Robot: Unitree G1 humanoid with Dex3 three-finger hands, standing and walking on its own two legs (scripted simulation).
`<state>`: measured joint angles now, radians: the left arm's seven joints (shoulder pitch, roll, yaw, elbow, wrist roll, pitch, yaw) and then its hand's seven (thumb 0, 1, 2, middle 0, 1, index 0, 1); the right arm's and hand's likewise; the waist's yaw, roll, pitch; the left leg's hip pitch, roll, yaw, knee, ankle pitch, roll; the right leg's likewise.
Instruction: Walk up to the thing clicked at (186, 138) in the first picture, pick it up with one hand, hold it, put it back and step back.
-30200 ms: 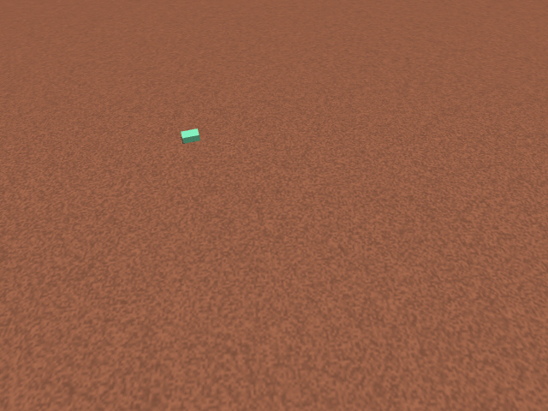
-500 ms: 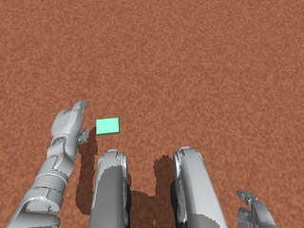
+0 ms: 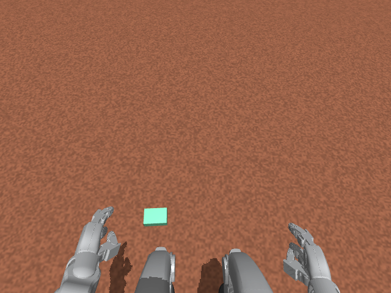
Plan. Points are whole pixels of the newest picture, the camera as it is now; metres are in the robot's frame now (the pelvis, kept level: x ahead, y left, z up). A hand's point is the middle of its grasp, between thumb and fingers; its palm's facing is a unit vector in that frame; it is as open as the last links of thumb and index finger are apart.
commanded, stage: home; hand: left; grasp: from above
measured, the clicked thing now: (155, 216) +0.45 +0.17 -0.62
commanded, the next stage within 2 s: none
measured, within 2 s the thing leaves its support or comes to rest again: neither
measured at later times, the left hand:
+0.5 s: hand (98, 249) +0.20 +0.18 +0.03, palm faces +0.07 -0.97 -0.21, open 7.4 cm
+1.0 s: hand (100, 252) +0.20 +0.18 +0.03, palm faces +0.06 -0.97 -0.22, open 7.4 cm
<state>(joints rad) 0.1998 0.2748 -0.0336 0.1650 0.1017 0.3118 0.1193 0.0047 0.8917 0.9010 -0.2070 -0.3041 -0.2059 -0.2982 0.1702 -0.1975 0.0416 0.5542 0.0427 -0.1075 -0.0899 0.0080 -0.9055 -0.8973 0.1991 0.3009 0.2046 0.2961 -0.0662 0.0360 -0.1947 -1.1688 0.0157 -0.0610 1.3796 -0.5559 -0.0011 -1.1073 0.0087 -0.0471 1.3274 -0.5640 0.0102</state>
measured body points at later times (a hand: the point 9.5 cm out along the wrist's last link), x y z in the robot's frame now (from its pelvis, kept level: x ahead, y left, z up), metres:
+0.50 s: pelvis +0.05 +0.00 +0.08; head +0.06 +0.00 +0.53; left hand +0.20 +0.23 +0.05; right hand +0.22 -0.25 +0.02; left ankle +0.05 +0.11 -0.60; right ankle +0.04 -0.13 -0.60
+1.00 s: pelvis +0.04 -0.01 +0.08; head +0.06 -0.01 +0.53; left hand +0.19 +0.23 +0.05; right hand +0.20 -0.25 +0.01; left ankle +0.05 +0.11 -0.60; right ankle +0.04 -0.13 -0.60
